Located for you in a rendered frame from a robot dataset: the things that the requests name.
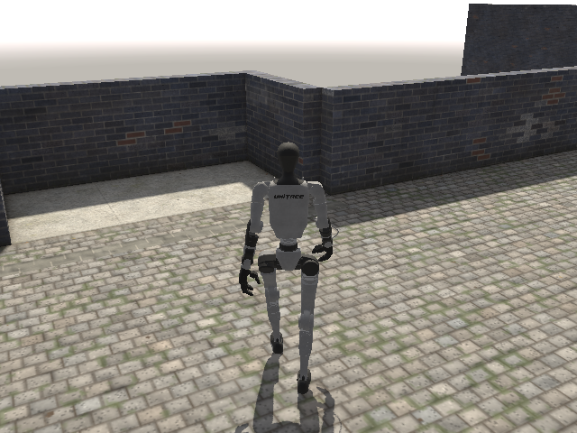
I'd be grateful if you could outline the robot left shin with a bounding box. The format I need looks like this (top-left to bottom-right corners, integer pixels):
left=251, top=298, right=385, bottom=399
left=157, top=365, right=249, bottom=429
left=265, top=288, right=280, bottom=342

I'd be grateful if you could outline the robot left forearm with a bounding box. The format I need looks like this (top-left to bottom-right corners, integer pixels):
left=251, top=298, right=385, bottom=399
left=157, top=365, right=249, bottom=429
left=241, top=219, right=259, bottom=270

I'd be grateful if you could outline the right robot hand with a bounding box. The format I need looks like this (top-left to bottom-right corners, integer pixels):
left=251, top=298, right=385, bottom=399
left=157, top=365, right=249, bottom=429
left=312, top=243, right=333, bottom=262

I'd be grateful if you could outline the left robot hand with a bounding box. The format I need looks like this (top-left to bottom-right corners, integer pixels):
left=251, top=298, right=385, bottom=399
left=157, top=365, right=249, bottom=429
left=239, top=267, right=261, bottom=296

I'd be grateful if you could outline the left robot upper arm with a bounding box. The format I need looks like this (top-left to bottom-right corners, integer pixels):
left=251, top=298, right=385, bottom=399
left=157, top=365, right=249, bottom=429
left=249, top=181, right=270, bottom=233

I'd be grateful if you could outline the humanoid robot head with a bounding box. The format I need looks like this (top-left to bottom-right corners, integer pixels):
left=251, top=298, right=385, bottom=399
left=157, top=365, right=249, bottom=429
left=273, top=142, right=304, bottom=185

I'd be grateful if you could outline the robot right forearm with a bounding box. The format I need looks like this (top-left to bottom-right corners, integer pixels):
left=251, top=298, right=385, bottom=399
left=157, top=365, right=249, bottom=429
left=319, top=216, right=333, bottom=248

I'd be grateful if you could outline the right robot upper arm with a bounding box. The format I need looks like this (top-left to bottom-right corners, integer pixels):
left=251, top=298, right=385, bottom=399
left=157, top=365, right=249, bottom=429
left=307, top=181, right=329, bottom=229

